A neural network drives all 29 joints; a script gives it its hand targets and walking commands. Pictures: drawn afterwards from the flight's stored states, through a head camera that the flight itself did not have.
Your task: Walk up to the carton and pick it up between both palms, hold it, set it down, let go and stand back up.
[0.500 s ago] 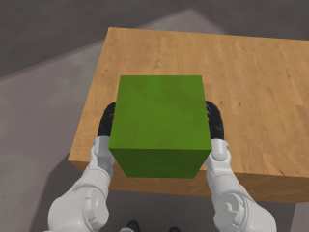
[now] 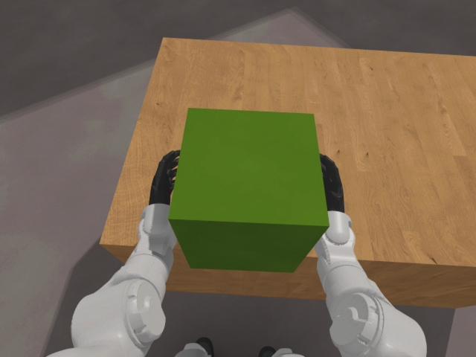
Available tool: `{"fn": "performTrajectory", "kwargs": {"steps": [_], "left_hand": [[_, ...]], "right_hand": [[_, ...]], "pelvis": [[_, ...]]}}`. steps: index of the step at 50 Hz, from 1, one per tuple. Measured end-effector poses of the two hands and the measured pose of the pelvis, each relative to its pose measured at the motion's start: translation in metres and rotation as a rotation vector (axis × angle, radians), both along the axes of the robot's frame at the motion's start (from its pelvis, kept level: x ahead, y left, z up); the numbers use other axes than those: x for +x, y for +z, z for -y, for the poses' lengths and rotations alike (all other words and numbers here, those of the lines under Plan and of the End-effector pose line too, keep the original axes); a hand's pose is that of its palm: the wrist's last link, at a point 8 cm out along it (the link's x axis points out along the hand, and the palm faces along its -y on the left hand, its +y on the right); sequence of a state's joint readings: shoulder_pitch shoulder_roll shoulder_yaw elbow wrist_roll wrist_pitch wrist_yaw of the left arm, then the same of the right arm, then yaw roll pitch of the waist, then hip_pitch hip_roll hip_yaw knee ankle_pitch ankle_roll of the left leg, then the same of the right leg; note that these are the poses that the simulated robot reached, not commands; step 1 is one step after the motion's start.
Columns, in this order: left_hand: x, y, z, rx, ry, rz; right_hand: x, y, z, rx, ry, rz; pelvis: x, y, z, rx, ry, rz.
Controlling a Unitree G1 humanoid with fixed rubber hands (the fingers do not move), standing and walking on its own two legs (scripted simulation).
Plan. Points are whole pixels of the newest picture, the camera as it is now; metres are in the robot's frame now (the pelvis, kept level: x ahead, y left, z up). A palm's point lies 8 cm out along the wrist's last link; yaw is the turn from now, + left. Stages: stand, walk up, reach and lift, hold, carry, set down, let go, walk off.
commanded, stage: set down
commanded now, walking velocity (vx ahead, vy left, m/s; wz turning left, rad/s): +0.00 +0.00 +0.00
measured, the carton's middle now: (246, 198) +0.39 -0.01 -0.03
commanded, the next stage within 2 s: none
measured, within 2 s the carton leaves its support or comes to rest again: neither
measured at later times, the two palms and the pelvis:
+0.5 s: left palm (129, 186) +0.41 +0.21 -0.01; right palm (345, 186) +0.40 -0.19 +0.00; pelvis -0.01 +0.01 -0.03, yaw -1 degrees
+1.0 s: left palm (120, 139) +0.43 +0.19 +0.10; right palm (375, 147) +0.41 -0.20 +0.10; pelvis +0.00 +0.00 +0.01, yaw -2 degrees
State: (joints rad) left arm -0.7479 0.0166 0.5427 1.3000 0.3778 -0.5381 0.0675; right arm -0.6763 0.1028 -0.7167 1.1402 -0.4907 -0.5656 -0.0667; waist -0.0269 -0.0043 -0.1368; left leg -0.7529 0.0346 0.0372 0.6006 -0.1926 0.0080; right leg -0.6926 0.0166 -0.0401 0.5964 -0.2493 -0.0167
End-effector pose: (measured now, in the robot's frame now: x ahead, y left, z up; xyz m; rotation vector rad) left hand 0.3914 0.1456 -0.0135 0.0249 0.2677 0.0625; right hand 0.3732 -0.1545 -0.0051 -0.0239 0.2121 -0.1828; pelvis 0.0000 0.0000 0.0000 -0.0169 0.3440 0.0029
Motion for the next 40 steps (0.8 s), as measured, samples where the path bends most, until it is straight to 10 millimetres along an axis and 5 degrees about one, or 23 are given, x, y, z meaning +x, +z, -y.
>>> {"fn": "performTrajectory", "kwargs": {"steps": [16, 27, 33, 40], "left_hand": [[0.024, 0.008, -0.027, 0.004, 0.041, -0.022], [0.015, 0.004, -0.064, 0.064, 0.064, -0.028], [0.020, 0.011, -0.059, 0.045, 0.050, 0.007], [0.029, 0.045, -0.042, 0.002, 0.001, 0.030]], "right_hand": [[0.021, 0.001, 0.006, -0.010, 0.032, -0.078], [0.029, 0.002, 0.040, -0.027, 0.014, -0.072], [0.034, 0.009, 0.052, 0.002, 0.023, -0.045], [0.037, 0.040, 0.048, 0.021, 0.053, -0.015]], "pelvis": [[-0.004, -0.023, -0.005, -0.016, -0.020, -0.032], [-0.013, -0.031, -0.006, -0.020, -0.005, -0.052], [-0.016, -0.031, -0.004, -0.015, -0.007, -0.081], [-0.012, -0.017, -0.001, -0.005, -0.018, -0.045]]}}
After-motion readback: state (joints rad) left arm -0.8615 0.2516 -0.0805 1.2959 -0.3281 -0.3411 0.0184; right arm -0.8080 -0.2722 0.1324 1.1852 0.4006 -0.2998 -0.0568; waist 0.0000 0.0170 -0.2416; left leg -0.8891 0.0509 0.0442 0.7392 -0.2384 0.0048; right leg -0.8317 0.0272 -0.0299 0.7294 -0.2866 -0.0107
